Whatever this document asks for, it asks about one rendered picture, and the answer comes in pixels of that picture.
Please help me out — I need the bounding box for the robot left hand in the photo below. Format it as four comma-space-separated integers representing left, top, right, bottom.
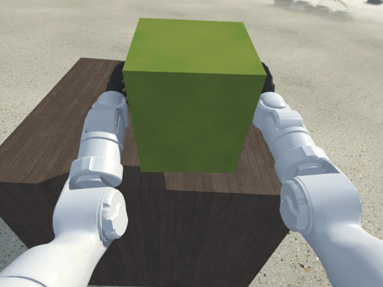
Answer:
105, 62, 129, 106

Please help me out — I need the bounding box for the right robot forearm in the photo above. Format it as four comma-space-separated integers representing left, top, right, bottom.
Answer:
253, 92, 363, 218

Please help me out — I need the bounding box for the robot right upper arm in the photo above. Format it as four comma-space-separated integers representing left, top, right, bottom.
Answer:
279, 173, 383, 287

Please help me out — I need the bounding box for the robot right hand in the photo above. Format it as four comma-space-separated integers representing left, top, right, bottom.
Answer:
261, 62, 275, 94

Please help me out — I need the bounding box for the pedestal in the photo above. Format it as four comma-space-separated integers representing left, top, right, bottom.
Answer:
0, 57, 290, 287

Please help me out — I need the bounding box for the robot left upper arm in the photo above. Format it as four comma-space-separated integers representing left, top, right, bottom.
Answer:
0, 187, 128, 287

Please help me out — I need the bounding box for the carton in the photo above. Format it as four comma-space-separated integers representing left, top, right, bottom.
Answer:
122, 18, 267, 173

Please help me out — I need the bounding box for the left robot forearm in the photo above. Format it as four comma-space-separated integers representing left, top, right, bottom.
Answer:
53, 91, 129, 231

